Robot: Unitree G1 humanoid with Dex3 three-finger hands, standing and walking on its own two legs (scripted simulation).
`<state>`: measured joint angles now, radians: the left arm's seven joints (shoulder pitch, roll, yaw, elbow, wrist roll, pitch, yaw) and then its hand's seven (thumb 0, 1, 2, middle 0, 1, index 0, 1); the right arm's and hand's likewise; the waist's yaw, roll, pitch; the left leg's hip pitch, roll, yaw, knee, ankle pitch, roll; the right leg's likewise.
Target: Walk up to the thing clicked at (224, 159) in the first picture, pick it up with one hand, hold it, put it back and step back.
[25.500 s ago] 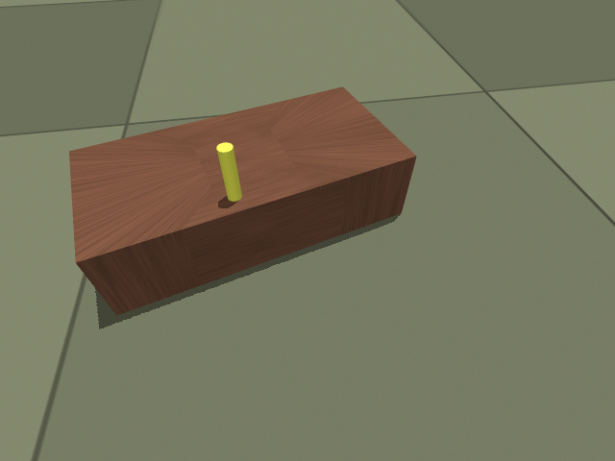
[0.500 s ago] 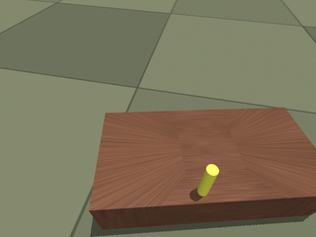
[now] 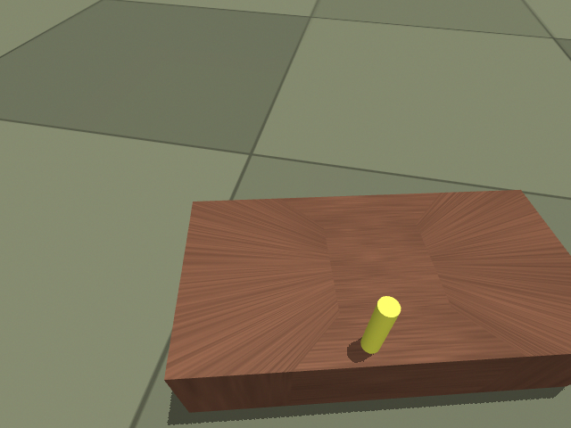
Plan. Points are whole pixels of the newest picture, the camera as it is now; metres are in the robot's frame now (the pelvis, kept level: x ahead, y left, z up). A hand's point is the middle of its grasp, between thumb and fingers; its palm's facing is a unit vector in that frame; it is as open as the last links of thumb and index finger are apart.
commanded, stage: stand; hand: right
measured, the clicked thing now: (378, 327) +0.42 -0.22 -0.35
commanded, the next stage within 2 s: none
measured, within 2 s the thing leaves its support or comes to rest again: neither
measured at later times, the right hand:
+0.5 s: hand out of the picture +0.08 -0.25 -0.15, palm faces -0.02 +0.94 -0.35, open 7.4 cm
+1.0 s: hand out of the picture +0.08 -0.25 -0.16, palm faces -0.02 +0.94 -0.35, open 7.4 cm
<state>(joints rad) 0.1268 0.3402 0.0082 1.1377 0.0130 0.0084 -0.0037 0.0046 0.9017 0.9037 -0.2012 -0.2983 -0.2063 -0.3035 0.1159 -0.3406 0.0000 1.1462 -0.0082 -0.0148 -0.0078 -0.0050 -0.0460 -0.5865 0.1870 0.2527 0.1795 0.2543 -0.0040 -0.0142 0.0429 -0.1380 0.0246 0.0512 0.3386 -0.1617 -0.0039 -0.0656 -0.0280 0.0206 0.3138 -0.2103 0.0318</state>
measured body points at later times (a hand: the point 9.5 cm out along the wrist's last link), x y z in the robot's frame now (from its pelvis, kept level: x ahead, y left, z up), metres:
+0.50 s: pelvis +0.01 +0.00 +0.00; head +0.01 +0.01 +0.45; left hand +0.07 +0.30 -0.14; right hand +0.08 -0.30 -0.13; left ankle +0.02 +0.12 -0.75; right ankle -0.02 -0.14 -0.75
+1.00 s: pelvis +0.01 +0.00 +0.00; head +0.02 +0.01 +0.45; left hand +0.07 +0.30 -0.14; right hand +0.08 -0.30 -0.13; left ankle +0.02 +0.12 -0.75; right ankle -0.02 -0.14 -0.75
